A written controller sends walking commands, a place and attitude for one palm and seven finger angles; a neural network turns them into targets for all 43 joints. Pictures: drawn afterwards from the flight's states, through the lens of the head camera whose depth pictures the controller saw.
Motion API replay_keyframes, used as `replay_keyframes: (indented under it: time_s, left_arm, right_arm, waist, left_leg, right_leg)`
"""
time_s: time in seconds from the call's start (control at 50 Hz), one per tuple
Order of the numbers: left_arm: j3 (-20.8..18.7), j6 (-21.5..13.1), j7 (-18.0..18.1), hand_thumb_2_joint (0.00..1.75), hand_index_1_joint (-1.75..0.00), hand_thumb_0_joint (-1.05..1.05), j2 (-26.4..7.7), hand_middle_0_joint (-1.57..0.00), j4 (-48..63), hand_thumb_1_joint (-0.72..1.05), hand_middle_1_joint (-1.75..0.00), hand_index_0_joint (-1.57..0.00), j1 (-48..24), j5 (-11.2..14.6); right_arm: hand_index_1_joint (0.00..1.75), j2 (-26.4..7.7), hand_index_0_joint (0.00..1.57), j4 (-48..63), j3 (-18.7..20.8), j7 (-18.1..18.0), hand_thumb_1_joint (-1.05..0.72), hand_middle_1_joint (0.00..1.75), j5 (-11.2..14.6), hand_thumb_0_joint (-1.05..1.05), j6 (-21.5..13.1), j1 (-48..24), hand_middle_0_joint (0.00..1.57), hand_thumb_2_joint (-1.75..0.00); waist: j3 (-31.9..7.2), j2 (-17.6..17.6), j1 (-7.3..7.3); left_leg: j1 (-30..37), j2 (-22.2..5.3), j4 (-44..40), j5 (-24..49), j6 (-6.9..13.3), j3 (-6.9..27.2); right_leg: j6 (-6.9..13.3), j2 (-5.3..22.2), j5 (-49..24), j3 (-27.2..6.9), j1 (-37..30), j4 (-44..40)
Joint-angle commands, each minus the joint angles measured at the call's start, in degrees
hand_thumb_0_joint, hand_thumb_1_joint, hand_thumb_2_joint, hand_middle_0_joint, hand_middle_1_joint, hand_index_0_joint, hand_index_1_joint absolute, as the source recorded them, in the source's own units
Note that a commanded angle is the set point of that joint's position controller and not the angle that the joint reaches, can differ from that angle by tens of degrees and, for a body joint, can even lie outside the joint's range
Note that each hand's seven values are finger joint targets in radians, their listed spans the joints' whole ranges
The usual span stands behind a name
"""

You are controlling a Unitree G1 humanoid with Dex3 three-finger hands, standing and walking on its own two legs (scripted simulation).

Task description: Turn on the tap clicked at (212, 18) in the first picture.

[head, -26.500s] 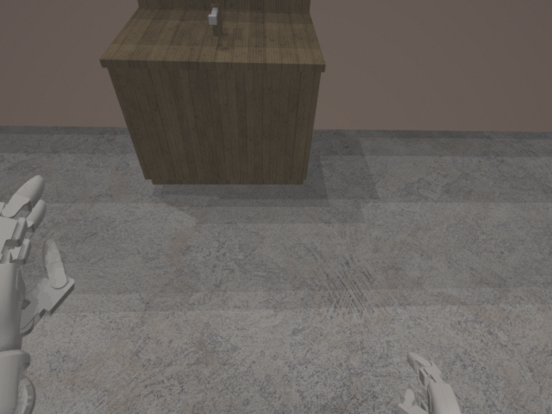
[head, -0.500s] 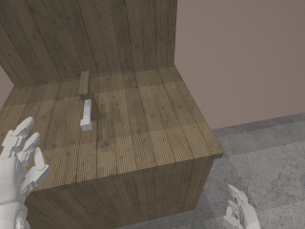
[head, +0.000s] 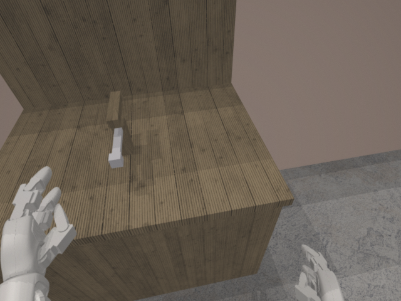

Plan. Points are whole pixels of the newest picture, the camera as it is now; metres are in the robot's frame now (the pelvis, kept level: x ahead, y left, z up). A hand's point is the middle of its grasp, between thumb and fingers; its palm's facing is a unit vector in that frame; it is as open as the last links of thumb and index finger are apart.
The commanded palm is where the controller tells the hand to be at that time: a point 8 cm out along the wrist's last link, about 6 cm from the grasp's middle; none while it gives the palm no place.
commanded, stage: turn the palm inward beside the body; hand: left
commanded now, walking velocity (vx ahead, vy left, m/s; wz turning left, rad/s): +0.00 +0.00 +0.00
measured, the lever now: (116, 160) +0.40 +0.26 +0.05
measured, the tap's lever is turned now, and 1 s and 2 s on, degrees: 0 0 0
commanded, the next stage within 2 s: reach beside the lever's end, fingers flat in 0.40 s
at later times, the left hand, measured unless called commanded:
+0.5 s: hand (83, 226) +0.19 +0.21 +0.14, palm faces +0.48 -0.87 -0.13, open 7.4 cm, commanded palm +0.14 +0.25 +0.14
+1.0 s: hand (85, 205) +0.23 +0.24 +0.12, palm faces +0.50 -0.86 -0.12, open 7.4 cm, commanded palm +0.19 +0.28 +0.12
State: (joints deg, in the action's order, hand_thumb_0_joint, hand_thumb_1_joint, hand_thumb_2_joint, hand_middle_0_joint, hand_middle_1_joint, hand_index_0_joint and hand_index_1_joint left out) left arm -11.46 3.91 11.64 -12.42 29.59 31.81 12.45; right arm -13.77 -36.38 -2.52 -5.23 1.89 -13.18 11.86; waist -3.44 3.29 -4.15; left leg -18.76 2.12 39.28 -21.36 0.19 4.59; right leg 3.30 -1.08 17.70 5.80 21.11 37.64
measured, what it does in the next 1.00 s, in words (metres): stands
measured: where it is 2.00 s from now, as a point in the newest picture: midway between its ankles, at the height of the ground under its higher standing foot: outside the picture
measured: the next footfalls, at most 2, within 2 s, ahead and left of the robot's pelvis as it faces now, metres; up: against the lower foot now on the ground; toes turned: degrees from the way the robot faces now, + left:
none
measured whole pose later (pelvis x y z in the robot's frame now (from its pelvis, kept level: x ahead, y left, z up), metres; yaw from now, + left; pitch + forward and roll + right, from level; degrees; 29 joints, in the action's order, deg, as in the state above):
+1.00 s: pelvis +0.01 -0.01 +0.00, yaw -1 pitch +2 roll +0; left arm -13.9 1.6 12.5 -12.1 15.6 20.1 12.6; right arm -13.8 -38.5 -1.5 -5.6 1.7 -10.2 10.3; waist -2.9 3.2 -2.9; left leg -18.4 1.2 37.2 -20.8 -0.5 4.3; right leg 4.0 -2.0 17.0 5.5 21.1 35.9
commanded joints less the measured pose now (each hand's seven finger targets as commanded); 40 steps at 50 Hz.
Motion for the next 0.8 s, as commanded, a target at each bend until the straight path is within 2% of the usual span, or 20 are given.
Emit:
replay_keyframes:
  time_s: [0.0,0.06,0.08,0.16,0.18,0.24,0.28,0.3,0.38,0.4,0.46,0.48,0.54,0.56,0.58,0.66,0.68,0.7,0.76,0.78]
  left_arm:
    - [-4.52,-4.11,0.51,0.90,-0.30,0.00,-6.57,-0.20,13.49,0.90,-0.30,-0.20,-4.15,-0.24]
    - [-4.74,-3.57,0.35,0.90,-0.30,0.00,-7.09,-0.20,12.19,0.90,-0.30,-0.20,-3.42,-0.13]
    - [-5.22,-3.52,0.33,0.90,-0.30,0.00,-7.71,-0.20,12.70,0.90,-0.30,-0.20,-3.38,-0.66]
    - [-5.20,-3.46,-0.05,0.90,-0.30,0.00,-7.17,-0.20,12.50,0.90,-0.30,-0.20,-3.08,0.29]
    - [-6.05,-3.44,0.08,0.90,-0.30,0.00,-7.90,-0.20,12.38,0.90,-0.30,-0.20,-2.78,-0.06]
    - [-5.13,-3.98,0.02,0.90,-0.30,0.00,-6.65,-0.20,11.95,0.90,-0.30,-0.20,-2.77,0.36]
    - [-6.21,-4.18,0.25,0.90,-0.30,0.00,-7.83,-0.20,12.70,0.90,-0.30,-0.20,-3.27,0.20]
    - [-4.73,-4.38,0.22,0.90,-0.30,0.00,-6.29,-0.20,12.36,0.90,-0.30,-0.20,-3.71,0.08]
    - [-5.71,-4.82,0.32,0.90,-0.30,0.00,-7.71,-0.20,12.77,0.90,-0.30,-0.20,-3.15,-0.20]
    - [-4.43,-5.05,0.21,0.90,-0.30,0.00,-6.53,-0.20,12.85,0.90,-0.30,-0.20,-3.37,-0.32]
    - [-4.67,-5.39,0.19,0.90,-0.30,0.00,-6.80,-0.20,12.42,0.90,-0.30,-0.20,-2.59,-0.16]
    - [-5.64,-5.27,0.25,0.90,-0.30,0.00,-7.62,-0.20,12.25,0.90,-0.30,-0.20,-2.37,-0.21]
    - [-4.64,-4.91,0.28,0.90,-0.30,0.00,-6.14,-0.20,8.29,0.90,-0.30,-0.20,-5.56,0.28]
    - [-5.06,-4.85,0.40,0.90,-0.30,0.00,-6.55,-0.20,7.71,0.90,-0.30,-0.20,-7.23,0.54]
    - [-6.15,-4.75,0.54,0.90,-0.30,0.00,-7.76,-0.20,6.62,0.90,-0.30,-0.20,-8.89,0.34]
    - [-4.60,-4.76,0.98,0.90,-0.30,0.00,-7.48,-0.20,5.02,0.90,-0.30,-0.20,-14.52,-0.11]
    - [-5.99,-4.96,1.40,0.90,-0.30,0.00,-8.99,-0.20,5.22,0.90,-0.30,-0.20,-15.63,-0.55]
    - [-5.06,-5.23,1.58,0.90,-0.30,0.00,-7.94,-0.20,5.15,0.90,-0.30,-0.20,-15.81,-0.58]
    - [-6.85,-5.85,1.88,0.90,-0.30,0.00,-9.49,-0.20,2.58,0.90,-0.30,-0.20,-16.69,-0.83]
    - [-7.98,-6.06,1.89,0.90,-0.30,0.00,-10.27,-0.20,2.63,0.90,-0.30,-0.20,-15.63,-0.93]
  right_arm:
    - [0.30,-5.92,0.20,9.33,2.29,-0.41,-0.90,0.30,0.11,0.00,-3.39,-8.22,0.20,-0.90]
    - [0.30,-6.27,0.20,9.31,2.36,-0.39,-0.90,0.30,-0.07,0.00,-3.25,-7.94,0.20,-0.90]
    - [0.30,-6.07,0.20,9.12,2.34,-0.45,-0.90,0.30,0.06,0.00,-3.21,-8.19,0.20,-0.90]
    - [0.30,-6.17,0.20,9.37,2.61,-0.42,-0.90,0.30,-0.04,0.00,-3.07,-7.92,0.20,-0.90]
    - [0.30,-6.05,0.20,9.09,2.60,-0.43,-0.90,0.30,0.05,0.00,-3.01,-8.11,0.20,-0.90]
    - [0.30,-5.98,0.20,9.18,2.77,-0.26,-0.90,0.30,-0.04,0.00,-2.81,-7.94,0.20,-0.90]
    - [0.30,-5.94,0.20,8.96,2.76,-0.30,-0.90,0.30,-0.01,0.00,-2.70,-8.15,0.20,-0.90]
    - [0.30,-5.73,0.20,9.01,2.74,-0.27,-0.90,0.30,0.06,0.00,-2.60,-8.01,0.20,-0.90]
    - [0.30,-5.81,0.20,8.96,2.77,-0.23,-0.90,0.30,0.07,0.00,-2.66,-8.17,0.20,-0.90]
    - [0.30,-5.71,0.20,9.09,2.72,-0.20,-0.90,0.30,0.02,0.00,-2.66,-7.91,0.20,-0.90]
    - [0.30,-5.96,0.20,9.20,3.02,-0.15,-0.90,0.30,-0.04,0.00,-2.65,-8.02,0.20,-0.90]
    - [0.30,-5.84,0.20,9.02,2.89,-0.24,-0.90,0.30,0.09,0.00,-2.61,-8.19,0.20,-0.90]
    - [0.30,-5.86,0.20,8.46,2.78,-0.52,-0.90,0.30,0.15,0.00,-2.15,-8.49,0.20,-0.90]
    - [0.30,-6.02,0.20,8.47,2.85,-0.69,-0.90,0.30,0.12,0.00,-2.07,-8.66,0.20,-0.90]
    - [0.30,-5.96,0.20,7.96,2.84,-0.91,-0.90,0.30,0.31,0.00,-2.01,-9.12,0.20,-0.90]
    - [0.30,-5.89,0.20,7.60,2.80,-1.01,-0.90,0.30,0.21,0.00,-1.69,-10.09,0.20,-0.90]
    - [0.30,-5.71,0.20,7.23,2.86,-1.01,-0.90,0.30,0.36,0.00,-1.75,-10.35,0.20,-0.90]
    - [0.30,-5.57,0.20,7.37,2.73,-0.92,-0.90,0.30,0.10,0.00,-1.77,-10.33,0.20,-0.90]
    - [0.30,-5.71,0.20,6.71,2.88,-0.75,-0.90,0.30,-0.16,0.00,-1.29,-10.03,0.20,-0.90]
    - [0.30,-5.73,0.20,6.75,2.97,-0.71,-0.90,0.30,-0.25,0.00,-1.20,-10.01,0.20,-0.90]
  waist:
    - [-3.16,-0.71,0.02]
    - [-2.85,-2.50,0.10]
    - [-2.75,-0.91,-0.14]
    - [-4.02,-3.81,-0.09]
    - [-3.80,-2.95,-0.33]
    - [-4.36,-3.95,-0.04]
    - [-4.01,-2.21,-0.16]
    - [-3.87,-3.13,0.21]
    - [-3.63,-1.14,-0.28]
    - [-3.49,-2.00,0.11]
    - [-4.24,-3.36,-0.01]
    - [-3.56,-2.37,-0.30]
    - [-0.98,-5.06,0.65]
    - [-0.87,-6.14,0.75]
    - [-0.02,-5.24,0.92]
    - [-1.67,-3.55,1.35]
    - [-1.82,-0.97,1.15]
    - [-3.38,-1.96,1.04]
    - [-5.11,-3.28,1.02]
    - [-6.32,-1.95,0.39]
  left_leg:
    - [-2.10,-1.03,-6.68,9.27,1.28,0.18]
    - [-2.49,-1.02,-6.18,9.50,1.81,-0.16]
    - [-2.09,-1.01,-6.47,9.95,1.62,-0.14]
    - [-2.47,-0.89,-5.62,11.05,2.02,-0.65]
    - [-2.12,-0.92,-5.68,11.62,1.95,-0.69]
    - [-2.37,-0.86,-5.06,11.88,2.09,-1.11]
    - [-2.18,-0.83,-4.97,11.89,2.08,-1.02]
    - [-2.20,-0.84,-5.01,11.62,2.07,-1.10]
    - [-2.19,-0.73,-5.12,11.30,2.11,-1.08]
    - [-2.21,-0.75,-5.17,11.47,2.09,-1.20]
    - [-2.31,-0.80,-4.97,11.66,2.16,-1.22]
    - [-2.26,-0.76,-5.24,11.02,2.13,-1.10]
    - [-3.67,-0.74,-5.27,8.34,2.21,-1.07]
    - [-3.92,-0.67,-5.21,7.65,2.33,-0.98]
    - [-3.89,-0.62,-5.23,6.64,2.39,-1.01]
    - [-3.98,-0.40,-5.15,5.22,2.28,-0.83]
    - [-3.46,-0.45,-5.40,5.07,2.16,-0.84]
    - [-3.47,-0.35,-5.50,5.63,2.14,-0.69]
    - [-3.87,-0.46,-5.32,7.66,2.01,-0.87]
    - [-3.44,-0.34,-5.48,8.44,1.98,-1.00]
  right_leg:
    - [-2.06,2.32,-2.94,-2.65,-4.78,-7.81]
    - [-2.32,2.44,-3.84,-3.19,-5.21,-8.45]
    - [-2.11,2.42,-4.23,-3.10,-5.51,-8.32]
    - [-2.47,2.76,-6.69,-4.02,-7.01,-8.67]
    - [-2.30,2.66,-7.40,-3.93,-7.18,-8.62]
    - [-2.65,2.97,-8.66,-4.61,-7.54,-8.72]
    - [-2.50,3.00,-8.78,-4.86,-7.49,-8.95]
    - [-2.59,3.09,-8.21,-4.65,-7.13,-8.90]
    - [-2.39,3.17,-7.97,-5.22,-7.48,-9.21]
    - [-2.44,3.28,-8.26,-4.94,-7.40,-8.99]
    - [-2.60,3.26,-8.79,-5.11,-7.79,-8.94]
    - [-2.46,3.11,-7.76,-5.01,-7.50,-9.22]
    - [-2.90,3.28,-3.73,-5.58,-5.95,-10.43]
    - [-3.09,3.35,-2.47,-6.00,-5.76,-10.93]
    - [-3.09,3.40,-0.52,-6.66,-5.23,-11.78]
    - [-3.20,4.02,3.50,-7.69,-5.25,-12.48]
    - [-2.90,4.02,3.96,-7.73,-5.26,-12.63]
    - [-2.94,4.12,3.11,-7.69,-6.13,-12.08]
    - [-2.92,3.94,-0.49,-7.51,-7.55,-11.05]
    - [-2.78,3.71,-2.20,-7.29,-8.40,-10.48]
